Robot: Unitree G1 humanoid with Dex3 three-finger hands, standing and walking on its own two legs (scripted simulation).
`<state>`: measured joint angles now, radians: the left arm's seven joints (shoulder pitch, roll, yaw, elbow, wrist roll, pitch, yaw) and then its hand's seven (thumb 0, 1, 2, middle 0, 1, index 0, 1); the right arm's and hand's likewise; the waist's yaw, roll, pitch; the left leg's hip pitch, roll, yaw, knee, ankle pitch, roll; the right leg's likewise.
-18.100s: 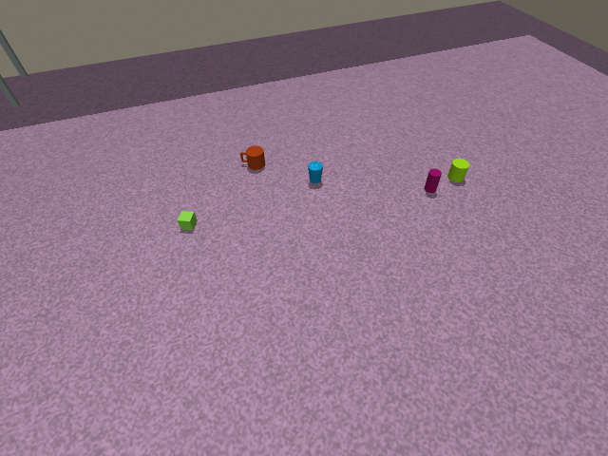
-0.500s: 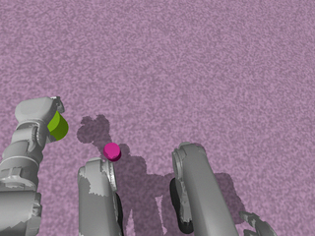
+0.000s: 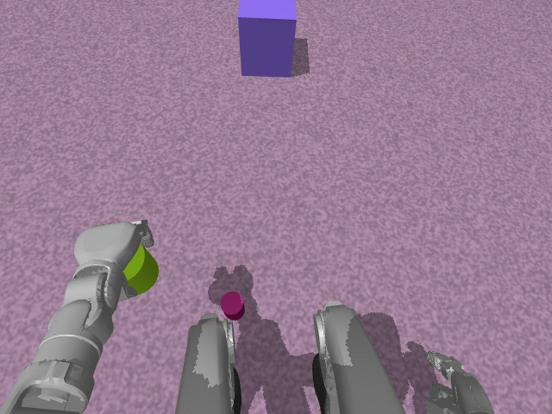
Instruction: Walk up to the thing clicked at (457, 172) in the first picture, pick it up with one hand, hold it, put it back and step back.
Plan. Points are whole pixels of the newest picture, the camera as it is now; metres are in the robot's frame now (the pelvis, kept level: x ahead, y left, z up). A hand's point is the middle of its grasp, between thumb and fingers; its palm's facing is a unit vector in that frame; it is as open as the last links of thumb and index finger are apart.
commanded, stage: lift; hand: left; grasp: from above
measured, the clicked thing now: (128, 266) +0.38 +0.25 -0.14
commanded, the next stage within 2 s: hold in 0.74 s
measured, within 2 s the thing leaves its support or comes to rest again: neither
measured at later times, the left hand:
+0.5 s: hand (95, 237) +0.36 +0.22 +0.05, palm faces -0.47 -0.09 -0.88, open 10.2 cm
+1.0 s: hand (69, 200) +0.37 +0.22 +0.12, palm faces -0.46 -0.09 -0.88, open 10.2 cm
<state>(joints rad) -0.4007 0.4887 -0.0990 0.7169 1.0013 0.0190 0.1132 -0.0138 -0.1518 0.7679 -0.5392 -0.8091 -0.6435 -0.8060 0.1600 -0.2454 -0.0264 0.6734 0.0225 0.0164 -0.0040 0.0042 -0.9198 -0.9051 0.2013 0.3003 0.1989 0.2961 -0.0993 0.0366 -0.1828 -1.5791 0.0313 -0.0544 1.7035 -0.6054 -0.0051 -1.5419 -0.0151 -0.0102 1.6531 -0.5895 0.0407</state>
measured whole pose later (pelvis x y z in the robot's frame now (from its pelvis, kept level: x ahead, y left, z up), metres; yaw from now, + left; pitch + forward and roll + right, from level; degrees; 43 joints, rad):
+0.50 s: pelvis +0.04 +0.00 +0.15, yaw +0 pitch +15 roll -1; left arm -0.32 0.39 -0.16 0.83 1.00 0.03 0.15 -0.01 -0.16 0.77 -0.54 -0.81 -0.65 -0.80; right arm 0.27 -0.25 -0.03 0.75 0.03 -0.01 -0.05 0.01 -0.92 -0.91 0.20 0.30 0.20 0.30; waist -0.08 0.03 -0.12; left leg -0.89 0.04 -0.01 1.09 -0.46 -0.01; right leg -0.87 -0.01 0.01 1.05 -0.44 0.03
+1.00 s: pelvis +0.07 +0.00 +0.20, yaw +0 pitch +8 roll +0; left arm -0.30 0.37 -0.18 0.82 1.01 0.02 0.12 -0.01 -0.15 0.76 -0.53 -0.81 -0.64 -0.81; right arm 0.25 -0.25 -0.05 0.74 0.03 0.01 -0.04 0.01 -0.91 -0.90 0.20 0.30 0.20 0.30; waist -0.05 0.03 -0.06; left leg -0.54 0.03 0.02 0.75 -0.36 -0.01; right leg -0.53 -0.02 0.02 0.73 -0.34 0.03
